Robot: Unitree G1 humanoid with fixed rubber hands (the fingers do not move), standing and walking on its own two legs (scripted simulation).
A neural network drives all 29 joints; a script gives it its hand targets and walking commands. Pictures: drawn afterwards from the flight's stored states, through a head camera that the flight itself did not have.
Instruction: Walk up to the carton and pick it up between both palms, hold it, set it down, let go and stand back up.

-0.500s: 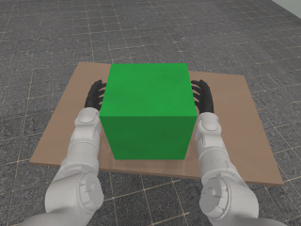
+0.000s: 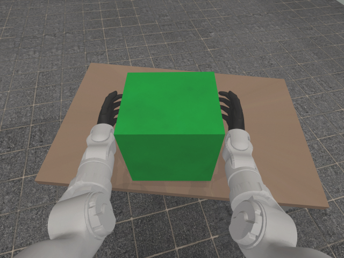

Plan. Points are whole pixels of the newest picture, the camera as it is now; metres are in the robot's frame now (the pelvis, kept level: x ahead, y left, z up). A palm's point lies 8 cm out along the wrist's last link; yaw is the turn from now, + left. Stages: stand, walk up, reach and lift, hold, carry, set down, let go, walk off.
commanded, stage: set down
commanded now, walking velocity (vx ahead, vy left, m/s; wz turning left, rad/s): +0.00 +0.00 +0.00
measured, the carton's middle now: (171, 129) +0.42 +0.06 +0.01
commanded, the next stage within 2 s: none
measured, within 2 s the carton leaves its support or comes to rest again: rests again in 0.34 s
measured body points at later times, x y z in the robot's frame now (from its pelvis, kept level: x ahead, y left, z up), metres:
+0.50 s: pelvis +0.00 +0.00 +0.00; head +0.06 +0.02 +0.45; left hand +0.40 +0.21 +0.04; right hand +0.43 -0.10 +0.06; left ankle +0.01 +0.11 -0.75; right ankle -0.04 -0.11 -0.75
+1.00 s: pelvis +0.00 +0.00 +0.00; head +0.07 +0.02 +0.44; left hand +0.41 +0.21 +0.04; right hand +0.42 -0.10 +0.05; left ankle +0.01 +0.11 -0.75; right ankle -0.04 -0.11 -0.75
